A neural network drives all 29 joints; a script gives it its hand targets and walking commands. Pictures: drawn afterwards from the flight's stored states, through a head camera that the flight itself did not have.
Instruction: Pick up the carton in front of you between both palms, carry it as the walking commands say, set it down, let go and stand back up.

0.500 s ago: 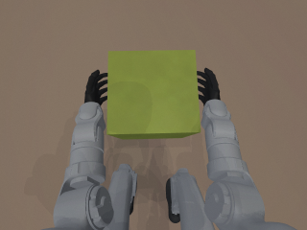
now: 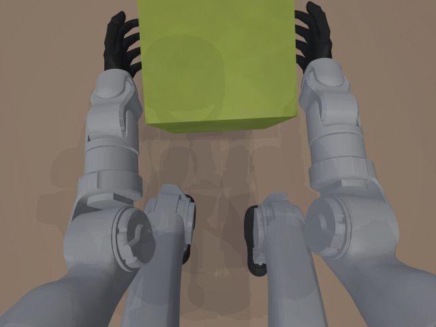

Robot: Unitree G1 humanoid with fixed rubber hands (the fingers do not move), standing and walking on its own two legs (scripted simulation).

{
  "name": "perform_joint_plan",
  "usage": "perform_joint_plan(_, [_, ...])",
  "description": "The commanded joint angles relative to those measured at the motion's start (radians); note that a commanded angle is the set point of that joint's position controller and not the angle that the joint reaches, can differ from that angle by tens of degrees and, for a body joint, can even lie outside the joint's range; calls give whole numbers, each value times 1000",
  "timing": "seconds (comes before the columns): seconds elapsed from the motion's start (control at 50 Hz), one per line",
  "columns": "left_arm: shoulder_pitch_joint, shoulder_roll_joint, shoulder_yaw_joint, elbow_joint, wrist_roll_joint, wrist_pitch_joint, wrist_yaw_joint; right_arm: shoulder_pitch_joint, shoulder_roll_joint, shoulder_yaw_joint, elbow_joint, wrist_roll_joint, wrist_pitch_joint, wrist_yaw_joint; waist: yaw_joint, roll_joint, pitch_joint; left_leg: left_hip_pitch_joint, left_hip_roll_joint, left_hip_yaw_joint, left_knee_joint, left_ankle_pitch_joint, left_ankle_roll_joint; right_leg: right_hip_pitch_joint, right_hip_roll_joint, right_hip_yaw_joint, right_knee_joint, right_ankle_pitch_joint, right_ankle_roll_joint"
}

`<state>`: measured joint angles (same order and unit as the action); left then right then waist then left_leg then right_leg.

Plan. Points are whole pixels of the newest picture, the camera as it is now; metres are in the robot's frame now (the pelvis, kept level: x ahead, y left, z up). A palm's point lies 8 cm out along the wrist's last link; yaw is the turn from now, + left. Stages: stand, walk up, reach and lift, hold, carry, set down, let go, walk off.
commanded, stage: set down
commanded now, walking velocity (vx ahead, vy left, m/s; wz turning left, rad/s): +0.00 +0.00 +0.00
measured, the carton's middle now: (217, 71) +0.52 +0.04 -0.18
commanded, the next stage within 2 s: none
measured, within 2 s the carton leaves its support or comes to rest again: rests again in 0.90 s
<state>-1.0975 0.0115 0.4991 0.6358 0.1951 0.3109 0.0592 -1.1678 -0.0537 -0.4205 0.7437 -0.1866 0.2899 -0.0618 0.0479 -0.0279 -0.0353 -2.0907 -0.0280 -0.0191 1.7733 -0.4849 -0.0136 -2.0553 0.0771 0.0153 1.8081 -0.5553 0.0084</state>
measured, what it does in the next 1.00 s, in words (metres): lowers itself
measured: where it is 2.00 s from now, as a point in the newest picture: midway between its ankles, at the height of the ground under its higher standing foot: (219, 246)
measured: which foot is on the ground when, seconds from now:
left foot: down 0.00-1.00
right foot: down 0.00-1.00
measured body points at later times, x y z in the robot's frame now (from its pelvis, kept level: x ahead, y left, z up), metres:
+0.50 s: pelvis +0.00 +0.00 -0.09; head +0.38 +0.01 +0.15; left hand +0.55 +0.20 -0.26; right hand +0.58 -0.10 -0.27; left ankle +0.11 +0.12 -0.45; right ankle +0.09 -0.11 -0.45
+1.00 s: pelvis -0.01 -0.01 -0.11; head +0.37 +0.00 +0.13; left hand +0.54 +0.20 -0.28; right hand +0.57 -0.10 -0.29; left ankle +0.11 +0.12 -0.45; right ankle +0.09 -0.11 -0.45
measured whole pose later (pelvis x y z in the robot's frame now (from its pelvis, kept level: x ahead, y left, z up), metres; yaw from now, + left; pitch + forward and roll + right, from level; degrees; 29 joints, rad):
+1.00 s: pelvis -0.01 -0.01 -0.11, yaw +0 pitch +37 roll +1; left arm -1.44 0.25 0.40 0.95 0.04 0.23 0.04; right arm -1.52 -0.25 -0.22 1.02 -0.02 0.23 -0.09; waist 0.07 -0.01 0.37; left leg -2.26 -0.03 -0.01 2.18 -0.56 -0.03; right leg -2.23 0.10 0.00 2.23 -0.64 0.00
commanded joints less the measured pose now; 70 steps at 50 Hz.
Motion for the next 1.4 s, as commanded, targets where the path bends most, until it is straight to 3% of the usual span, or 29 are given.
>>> perform_joint_plan(0.0, [-676, -850, -508, 13, -126, -18, -224, -610, 894, 452, 29, 115, -13, 217, 30, -5, -1067, 658, -115, 77, -77, 285, -22, 432, 108, -64, -124, 237, 10])
perform_joint_plan(0.34, [-885, -710, -559, 8, -246, -50, -242, -811, 777, 543, 55, 238, -45, 210, 51, -19, -1048, 569, -82, 95, 165, 352, -19, 416, 81, -61, 127, 313, 3])
perform_joint_plan(0.48, [-892, -752, -588, 26, -325, -59, -243, -898, 768, 613, -19, 306, -71, 197, 40, -43, -1143, 620, -80, 88, 244, 485, -16, 481, 73, -66, 205, 428, 0])
perform_joint_plan(0.6, [-870, -767, -574, 66, -320, -60, -261, -839, 803, 586, 35, 282, -69, 210, 35, -48, -1011, 505, -84, 90, 268, 449, -16, 421, 72, -56, 224, 424, -6])
perform_joint_plan(0.82, [-877, -685, -465, 164, -280, -87, -263, -884, 721, 534, 112, 279, -99, 207, 63, -81, -779, 383, -71, 84, 278, 302, -1, 332, 64, -43, 229, 278, -15])
perform_joint_plan(1.08, [-844, -630, -401, 287, -234, -87, -298, -780, 635, 425, 240, 196, -82, 237, 24, -26, -466, 295, -67, 66, 293, 185, 11, 209, 59, -26, 236, 162, -33])
perform_joint_plan(1.38, [-728, -490, -278, 394, -157, -71, -284, -670, 477, 320, 335, 90, -52, 248, -9, -41, -213, 236, -65, 51, 291, 38, 16, 158, 42, -11, 226, 34, -38])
